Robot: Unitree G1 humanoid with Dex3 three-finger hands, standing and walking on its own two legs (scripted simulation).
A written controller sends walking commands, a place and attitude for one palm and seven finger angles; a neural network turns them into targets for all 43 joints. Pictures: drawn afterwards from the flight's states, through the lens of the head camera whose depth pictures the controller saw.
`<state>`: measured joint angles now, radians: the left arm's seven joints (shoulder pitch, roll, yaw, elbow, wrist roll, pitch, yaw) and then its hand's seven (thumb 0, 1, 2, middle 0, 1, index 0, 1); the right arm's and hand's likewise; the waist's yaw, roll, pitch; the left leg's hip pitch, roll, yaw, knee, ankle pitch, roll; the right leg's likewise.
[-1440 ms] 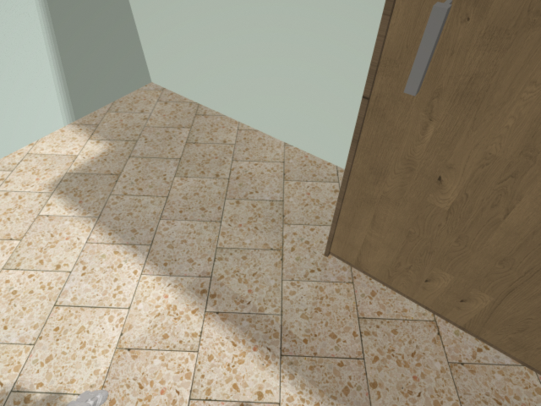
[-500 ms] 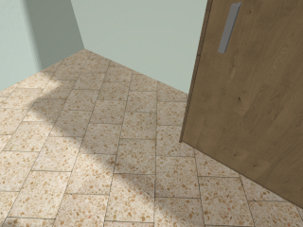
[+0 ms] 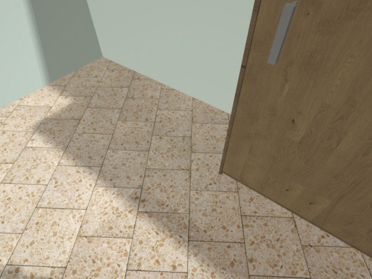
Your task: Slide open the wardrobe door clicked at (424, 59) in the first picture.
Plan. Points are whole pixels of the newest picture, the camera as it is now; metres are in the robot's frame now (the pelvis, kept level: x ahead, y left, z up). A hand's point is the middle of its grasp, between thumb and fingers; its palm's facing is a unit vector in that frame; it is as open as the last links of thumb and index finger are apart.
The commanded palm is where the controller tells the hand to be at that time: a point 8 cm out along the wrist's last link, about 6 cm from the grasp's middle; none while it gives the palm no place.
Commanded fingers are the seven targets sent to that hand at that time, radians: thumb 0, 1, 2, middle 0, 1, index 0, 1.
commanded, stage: turn to face it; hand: left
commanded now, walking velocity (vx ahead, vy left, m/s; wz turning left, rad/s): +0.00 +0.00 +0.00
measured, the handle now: (283, 33) +0.78 -0.26 +0.17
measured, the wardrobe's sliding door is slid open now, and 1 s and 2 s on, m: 0.00 0.00 0.00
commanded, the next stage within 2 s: take the last steps up to it in 1.10 s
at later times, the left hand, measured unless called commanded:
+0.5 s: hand out of the picture +0.07 +0.19 -0.18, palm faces -0.16 -0.95 -0.28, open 7.4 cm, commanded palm none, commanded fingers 0.00 0.90 0.90 -0.20 -0.30 -0.20 -0.30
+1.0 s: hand out of the picture +0.13 +0.20 -0.18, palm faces -0.33 -0.91 -0.24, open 7.4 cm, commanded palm none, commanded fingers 0.00 0.90 0.90 -0.20 -0.30 -0.20 -0.30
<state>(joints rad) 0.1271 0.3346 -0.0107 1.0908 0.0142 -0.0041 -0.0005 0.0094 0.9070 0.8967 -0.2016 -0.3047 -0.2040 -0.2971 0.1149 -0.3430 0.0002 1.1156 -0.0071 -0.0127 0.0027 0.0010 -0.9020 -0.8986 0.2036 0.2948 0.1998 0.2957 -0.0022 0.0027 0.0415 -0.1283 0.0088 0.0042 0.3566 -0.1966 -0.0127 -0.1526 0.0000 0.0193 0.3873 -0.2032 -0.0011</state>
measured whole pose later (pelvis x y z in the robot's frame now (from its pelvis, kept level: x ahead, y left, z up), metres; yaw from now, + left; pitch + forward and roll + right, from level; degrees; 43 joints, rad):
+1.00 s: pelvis -0.02 +0.03 -0.01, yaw -24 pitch +2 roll +0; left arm 0.23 0.25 0.07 0.91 0.02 0.06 0.01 0.01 0.91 0.90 -0.20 -0.30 -0.20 -0.30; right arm 0.15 -0.22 -0.04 0.91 0.00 0.00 -0.03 0.00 -0.91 -0.90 0.20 0.29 0.20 0.30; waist 0.02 -0.04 0.03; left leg -0.25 0.00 0.00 0.52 -0.32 0.00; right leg -0.40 0.11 0.19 0.59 -0.26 0.00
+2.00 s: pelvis +0.18 +0.01 +0.00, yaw -33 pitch +0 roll +0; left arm 0.27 0.17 0.06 1.07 0.04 0.00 -0.01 0.01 0.92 0.90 -0.19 -0.30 -0.20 -0.30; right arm 0.30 -0.13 -0.04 1.08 -0.02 -0.07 -0.02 0.00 -0.93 -0.90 0.20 0.29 0.20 0.30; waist 0.01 -0.03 0.02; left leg -0.19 0.01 0.21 0.42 -0.23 0.07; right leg -0.52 -0.10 -0.08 1.08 -0.28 0.01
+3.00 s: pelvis +0.27 -0.08 -0.02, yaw -34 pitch -1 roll +0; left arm 0.21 0.17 0.04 1.01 0.03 0.03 0.03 0.01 0.91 0.90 -0.20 -0.30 -0.20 -0.30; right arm 0.17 -0.17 -0.06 1.01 -0.01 0.04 -0.01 0.00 -0.91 -0.90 0.20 0.29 0.20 0.30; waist -0.01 0.04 0.06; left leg -0.36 0.05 0.11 0.58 -0.27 0.00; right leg -0.21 -0.04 -0.04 0.55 -0.31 0.01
